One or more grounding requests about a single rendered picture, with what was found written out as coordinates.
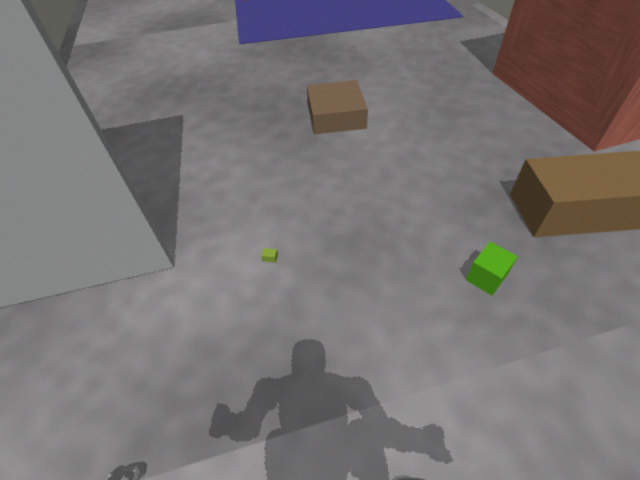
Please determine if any left robot hand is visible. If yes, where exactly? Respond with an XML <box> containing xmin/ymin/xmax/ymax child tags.
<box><xmin>107</xmin><ymin>462</ymin><xmax>147</xmax><ymax>480</ymax></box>

